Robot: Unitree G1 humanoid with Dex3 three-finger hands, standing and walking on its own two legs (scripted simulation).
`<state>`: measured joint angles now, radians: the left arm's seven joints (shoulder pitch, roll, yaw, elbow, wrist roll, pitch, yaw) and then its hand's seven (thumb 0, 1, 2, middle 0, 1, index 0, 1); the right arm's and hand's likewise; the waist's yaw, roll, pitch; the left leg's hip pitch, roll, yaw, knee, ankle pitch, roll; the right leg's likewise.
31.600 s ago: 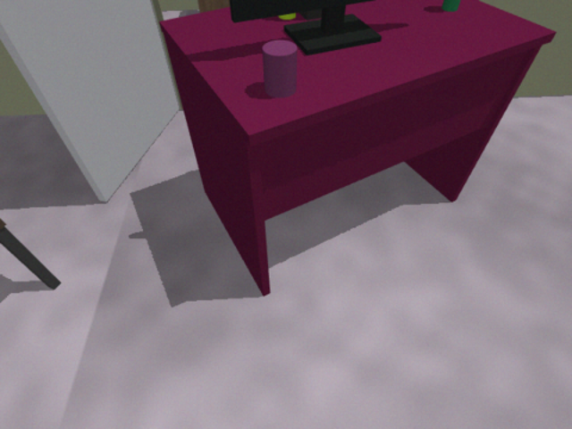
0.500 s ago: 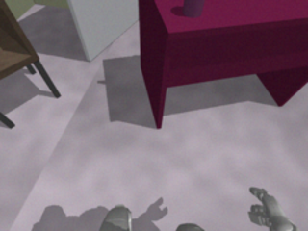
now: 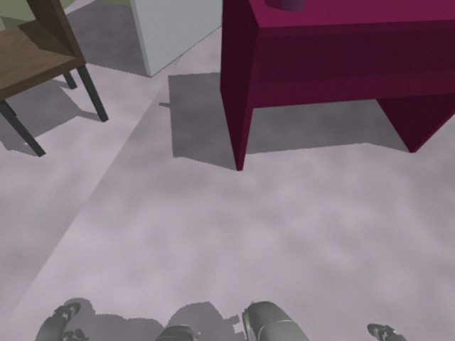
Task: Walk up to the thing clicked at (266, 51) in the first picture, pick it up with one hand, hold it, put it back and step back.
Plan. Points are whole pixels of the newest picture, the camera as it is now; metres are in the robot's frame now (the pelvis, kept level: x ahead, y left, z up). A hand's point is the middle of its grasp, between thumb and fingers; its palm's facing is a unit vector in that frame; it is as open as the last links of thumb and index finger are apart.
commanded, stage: step back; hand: right
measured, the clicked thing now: out of the picture +1.04 -0.25 +0.08
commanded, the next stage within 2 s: stand in 1.32 s
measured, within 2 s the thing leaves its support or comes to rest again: neither
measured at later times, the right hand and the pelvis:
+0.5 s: hand out of the picture -0.04 -0.29 -0.16, palm faces -0.07 +0.93 -0.35, open 7.4 cm; pelvis -0.10 -0.02 +0.00, yaw +1 degrees
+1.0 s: hand out of the picture +0.02 -0.28 -0.15, palm faces -0.03 +0.94 -0.34, open 7.4 cm; pelvis -0.06 -0.02 +0.00, yaw +1 degrees
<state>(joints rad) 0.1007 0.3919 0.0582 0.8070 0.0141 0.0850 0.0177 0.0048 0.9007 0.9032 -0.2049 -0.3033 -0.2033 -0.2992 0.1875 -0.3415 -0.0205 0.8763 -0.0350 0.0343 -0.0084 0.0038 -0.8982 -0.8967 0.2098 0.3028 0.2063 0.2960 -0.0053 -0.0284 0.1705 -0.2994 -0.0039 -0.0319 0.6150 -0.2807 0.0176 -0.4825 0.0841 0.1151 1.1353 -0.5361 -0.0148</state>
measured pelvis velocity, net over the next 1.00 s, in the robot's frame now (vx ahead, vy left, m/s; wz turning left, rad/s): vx -0.06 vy -0.02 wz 0.01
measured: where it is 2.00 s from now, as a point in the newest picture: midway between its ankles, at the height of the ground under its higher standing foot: outside the picture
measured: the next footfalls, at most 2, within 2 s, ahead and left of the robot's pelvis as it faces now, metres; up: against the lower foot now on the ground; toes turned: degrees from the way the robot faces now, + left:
right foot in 0.18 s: -0.07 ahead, -0.14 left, +0.00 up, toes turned -2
left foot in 0.52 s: +0.00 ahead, +0.13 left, +0.00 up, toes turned +2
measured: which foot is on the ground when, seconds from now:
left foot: down 0.00-0.22, up 0.24-0.50, down 0.52-1.00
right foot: up 0.00-0.16, down 0.18-0.56, up 0.58-0.80, down 0.82-1.00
